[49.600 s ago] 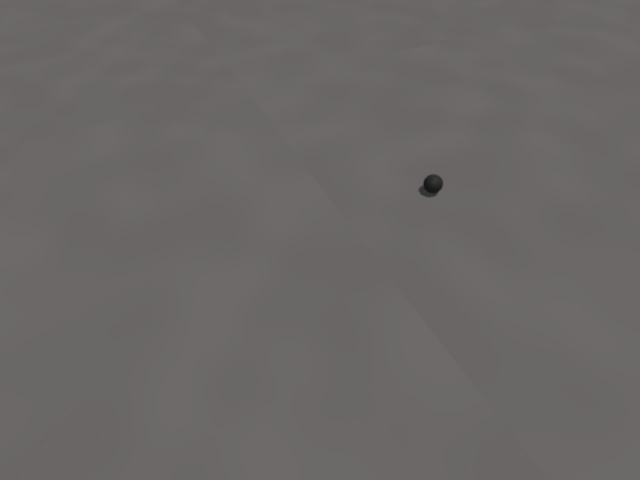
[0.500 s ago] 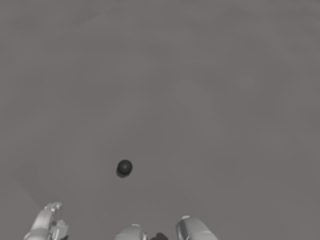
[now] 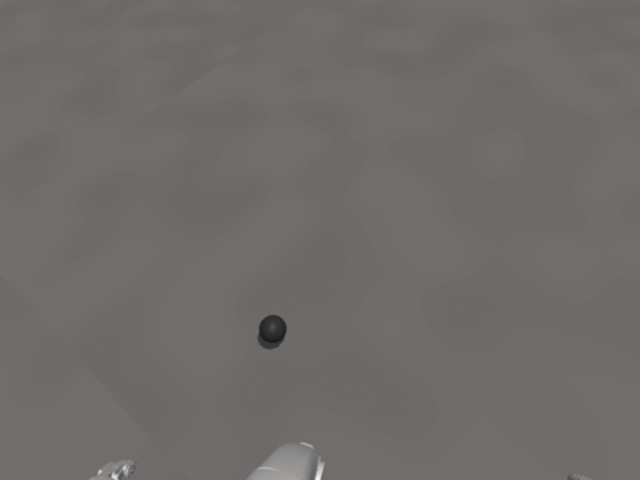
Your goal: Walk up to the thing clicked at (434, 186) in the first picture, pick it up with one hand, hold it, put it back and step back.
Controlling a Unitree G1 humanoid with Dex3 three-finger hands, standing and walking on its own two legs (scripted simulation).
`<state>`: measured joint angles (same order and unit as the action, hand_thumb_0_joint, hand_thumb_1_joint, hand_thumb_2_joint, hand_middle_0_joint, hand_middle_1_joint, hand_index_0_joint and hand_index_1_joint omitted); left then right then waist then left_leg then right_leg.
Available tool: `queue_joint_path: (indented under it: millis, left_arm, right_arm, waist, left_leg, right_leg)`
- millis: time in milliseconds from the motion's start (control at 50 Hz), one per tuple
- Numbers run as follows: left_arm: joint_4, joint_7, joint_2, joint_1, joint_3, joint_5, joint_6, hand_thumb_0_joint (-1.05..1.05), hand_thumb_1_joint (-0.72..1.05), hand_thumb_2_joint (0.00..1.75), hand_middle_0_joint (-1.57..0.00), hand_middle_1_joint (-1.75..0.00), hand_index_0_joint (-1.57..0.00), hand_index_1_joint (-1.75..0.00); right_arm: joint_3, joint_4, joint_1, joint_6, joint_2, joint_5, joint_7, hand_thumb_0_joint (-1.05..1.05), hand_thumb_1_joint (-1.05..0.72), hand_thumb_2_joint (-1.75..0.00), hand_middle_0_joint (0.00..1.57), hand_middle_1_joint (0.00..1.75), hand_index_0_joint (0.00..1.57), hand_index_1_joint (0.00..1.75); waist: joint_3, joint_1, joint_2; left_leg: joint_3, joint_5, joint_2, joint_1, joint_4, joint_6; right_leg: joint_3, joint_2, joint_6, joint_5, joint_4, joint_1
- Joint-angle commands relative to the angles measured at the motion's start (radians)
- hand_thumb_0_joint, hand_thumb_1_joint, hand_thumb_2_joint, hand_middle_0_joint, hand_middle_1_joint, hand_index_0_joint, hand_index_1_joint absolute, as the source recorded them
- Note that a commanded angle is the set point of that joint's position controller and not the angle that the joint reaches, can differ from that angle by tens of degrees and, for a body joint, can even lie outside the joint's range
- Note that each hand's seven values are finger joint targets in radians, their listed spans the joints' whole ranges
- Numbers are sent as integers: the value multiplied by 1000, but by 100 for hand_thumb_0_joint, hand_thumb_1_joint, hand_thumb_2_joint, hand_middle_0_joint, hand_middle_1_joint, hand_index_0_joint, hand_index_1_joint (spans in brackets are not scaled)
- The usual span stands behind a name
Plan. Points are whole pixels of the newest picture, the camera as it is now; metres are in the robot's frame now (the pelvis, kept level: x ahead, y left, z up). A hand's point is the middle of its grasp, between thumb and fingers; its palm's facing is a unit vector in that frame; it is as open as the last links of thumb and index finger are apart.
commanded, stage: step back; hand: left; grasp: from above
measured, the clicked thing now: (272, 328) +0.59 +0.26 -0.73
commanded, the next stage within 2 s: none
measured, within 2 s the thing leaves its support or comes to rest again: neither
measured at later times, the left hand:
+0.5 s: hand out of the picture -0.08 +0.30 -0.16, palm faces +0.01 -0.92 -0.38, open 7.4 cm
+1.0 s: hand out of the picture -0.20 +0.27 -0.14, palm faces +0.05 -0.89 -0.46, open 7.4 cm
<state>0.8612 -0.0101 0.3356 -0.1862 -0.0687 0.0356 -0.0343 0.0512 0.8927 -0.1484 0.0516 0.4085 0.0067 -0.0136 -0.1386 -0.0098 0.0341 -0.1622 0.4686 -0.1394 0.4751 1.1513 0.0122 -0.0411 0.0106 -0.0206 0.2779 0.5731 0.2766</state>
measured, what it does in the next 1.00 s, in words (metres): walks backwards: left foot, then right foot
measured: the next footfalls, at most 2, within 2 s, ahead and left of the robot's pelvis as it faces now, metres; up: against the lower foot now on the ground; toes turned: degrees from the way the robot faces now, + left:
left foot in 0.20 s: -0.03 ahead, +0.13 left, +0.00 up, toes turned +1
right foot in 0.62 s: -0.20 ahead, -0.13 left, +0.00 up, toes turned +1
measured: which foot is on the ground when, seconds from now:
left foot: up 0.00-0.18, down 0.20-0.66, up 0.68-1.00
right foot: down 0.00-0.22, up 0.24-0.60, down 0.62-1.00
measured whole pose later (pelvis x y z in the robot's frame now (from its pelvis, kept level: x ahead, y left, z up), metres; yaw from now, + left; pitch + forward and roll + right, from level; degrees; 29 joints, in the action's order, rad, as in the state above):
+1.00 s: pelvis -0.32 -0.01 -0.02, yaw +4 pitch -1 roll +1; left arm 0.76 -0.03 0.38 -0.11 -0.07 0.04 -0.04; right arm 0.05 0.90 -0.23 0.05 0.40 -0.02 -0.01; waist -0.18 0.01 0.03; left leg -0.05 0.44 -0.04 0.26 0.72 0.02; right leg 0.04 0.05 0.00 0.24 0.67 0.41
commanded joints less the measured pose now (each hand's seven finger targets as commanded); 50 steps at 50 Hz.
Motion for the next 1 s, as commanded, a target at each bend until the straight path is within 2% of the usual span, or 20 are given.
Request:
queue_joint_path:
  millis: [0, 40, 100, 160, 180, 200, 220, 240, 300, 480, 540, 600, 620, 640, 660, 680, 740, 860, 920, 980]
  left_arm:
    - [-127, -31, 235, 2, -71, 1, 31, 0, 90, 90, -20, -30, -20, -30]
    - [-130, -36, 241, -16, -75, -3, 26, 0, 90, 90, -20, -30, -20, -30]
    - [-145, -33, 264, 11, -72, -10, 14, 0, 90, 90, -20, -30, -20, -30]
    - [-172, -22, 274, 90, -62, -24, -2, 0, 90, 90, -20, -30, -20, -30]
    - [-175, -18, 246, 68, -55, -28, -6, 0, 90, 90, -20, -30, -20, -30]
    - [-180, -22, 210, 71, -49, -36, -4, 0, 90, 90, -20, -30, -20, -30]
    - [-170, -34, 244, 114, -69, -27, -7, 0, 90, 90, -20, -30, -20, -30]
    - [-155, -37, 263, 110, -74, -17, -7, 0, 90, 90, -20, -30, -20, -30]
    - [-108, -25, 239, -15, -74, -34, -9, 0, 90, 90, -20, -30, -20, -30]
    - [-105, -11, 218, -34, -63, -21, 10, 0, 90, 90, -20, -30, -20, -30]
    - [-63, -9, 231, -116, -64, -21, 14, 0, 90, 90, -20, -30, -20, -30]
    - [13, -2, 239, -236, -72, -8, 17, 0, 90, 90, -20, -30, -20, -30]
    - [-7, -1, 284, -202, -86, 10, 20, 0, 90, 90, -20, -30, -20, -30]
    - [-53, 1, 384, -134, -111, 14, 19, 0, 90, 90, -20, -30, -20, -30]
    - [-101, -4, 468, -44, -121, 20, 16, 0, 90, 90, -20, -30, -20, -30]
    - [-125, -12, 421, 41, -111, 12, 24, 0, 90, 90, -20, -30, -20, -30]
    - [-133, -18, 275, 129, -81, 7, 28, 0, 90, 90, -20, -30, -20, -30]
    - [-134, -34, 265, -27, -84, 12, 16, 0, 90, 90, -20, -30, -20, -30]
    - [-145, -38, 273, -20, -81, 1, 4, 0, 90, 90, -20, -30, -20, -30]
    - [-163, -29, 273, 41, -63, -17, -14, 0, 90, 90, -20, -30, -20, -30]
  right_arm:
    - [28, -78, -1, -29, 153, -6, -23, 0, -90, -90, 20, 30, 20, 30]
    - [28, -89, -2, -36, 149, -11, -23, 0, -90, -90, 20, 30, 20, 30]
    - [37, -80, -39, -40, 151, -19, -16, 0, -90, -90, 20, 30, 20, 30]
    - [58, -43, -139, -42, 168, -34, -7, 0, -90, -90, 20, 30, 20, 30]
    - [74, -55, -116, -45, 219, -43, -7, 0, -90, -90, 20, 30, 20, 30]
    - [87, -76, -69, -44, 300, -51, -2, 0, -90, -90, 20, 30, 20, 30]
    - [91, -90, -40, -43, 352, -44, 4, 0, -90, -90, 20, 30, 20, 30]
    - [88, -94, 0, -49, 333, -47, -2, 0, -90, -90, 20, 30, 20, 30]
    - [56, -124, 115, -49, 212, -52, -8, 0, -90, -90, 20, 30, 20, 30]
    - [67, -127, -10, -40, 207, -37, -8, 0, -90, -90, 20, 30, 20, 30]
    - [75, -146, 43, -23, 236, -37, -6, 0, -90, -90, 20, 30, 20, 30]
    - [72, -157, 88, -2, 230, -22, -4, 0, -90, -90, 20, 30, 20, 30]
    - [59, -160, 75, -2, 183, -13, 0, 0, -90, -90, 20, 30, 20, 30]
    - [49, -184, 94, -8, 136, -7, -6, 0, -90, -90, 20, 30, 20, 30]
    - [69, -178, 113, -5, 185, -21, -21, 0, -90, -90, 20, 30, 20, 30]
    - [80, -152, 80, -4, 218, -13, -19, 0, -90, -90, 20, 30, 20, 30]
    - [52, -87, -35, -11, 155, -6, -14, 0, -90, -90, 20, 30, 20, 30]
    - [34, -113, -7, -30, 139, -20, -22, 0, -90, -90, 20, 30, 20, 30]
    - [38, -103, -58, -39, 138, -27, -19, 0, -90, -90, 20, 30, 20, 30]
    - [57, -56, -156, -41, 151, -36, -17, 0, -90, -90, 20, 30, 20, 30]
  waist:
    - [164, -38, -179]
    - [198, -52, -201]
    - [221, -32, -243]
    - [222, 33, -187]
    - [217, 24, -44]
    - [192, 25, 150]
    - [159, 63, 201]
    - [121, 55, 167]
    - [96, -38, 77]
    - [199, 57, 153]
    - [240, 27, 196]
    - [241, -29, 137]
    - [179, -20, -21]
    - [106, -33, -281]
    - [41, -74, -352]
    - [-6, -20, -317]
    - [32, 64, -177]
    - [139, -52, -229]
    - [216, -44, -265]
    - [247, 8, -200]
  left_leg:
    - [19, 30, 25, 106, -111, 21]
    - [46, 59, 70, 79, -232, 24]
    - [112, 14, 112, -70, -455, -3]
    - [145, -286, 118, -289, -709, -34]
    - [-44, -367, 237, -320, -739, -81]
    - [-278, -476, 418, -330, -805, -173]
    - [-386, -442, 532, -146, -854, -306]
    - [-436, -376, 554, -68, -873, -339]
    - [-97, -480, 373, -186, -792, -218]
    - [-67, -481, 384, -441, -726, -273]
    - [-68, -415, 393, -372, -713, -234]
    - [0, -266, 319, -171, -626, -147]
    - [41, -124, 232, -17, -504, -86]
    - [100, 56, 41, 131, -314, -20]
    - [16, 135, 64, 43, -97, 8]
    - [-52, 91, 102, -20, 8, 1]
    - [-16, -41, -5, 14, 51, -9]
    - [56, 60, 69, 82, -206, 24]
    - [110, 34, 118, -30, -467, 2]
    - [167, -291, 112, -249, -780, -23]
  right_leg:
    - [-168, 201, -184, -529, -92, -283]
    - [-188, 241, -211, -578, -60, -346]
    - [-174, 239, -187, -557, -23, -267]
    - [-140, 197, -111, -347, 49, -67]
    - [-103, 106, -60, -167, 141, 49]
    - [-24, -72, -17, 148, 300, 200]
    - [-97, -113, -4, 399, 512, 147]
    - [-145, -96, -5, 385, 641, 137]
    - [-174, -118, -15, 219, 721, 236]
    - [-66, -64, 69, 238, 366, 177]
    - [-2, -18, 42, 199, 120, 36]
    - [37, -18, -5, 4, -154, -160]
    - [-181, 85, -41, 100, -202, -140]
    - [-439, 269, -143, 176, -289, -43]
    - [-604, 437, -285, 206, -372, 214]
    - [-553, 436, -280, 169, -372, 305]
    - [-122, 179, -127, -239, -188, 128]
    - [-161, 236, -180, -396, -95, -231]
    - [-168, 255, -170, -511, -10, -288]
    - [-119, 210, -105, -428, 98, -153]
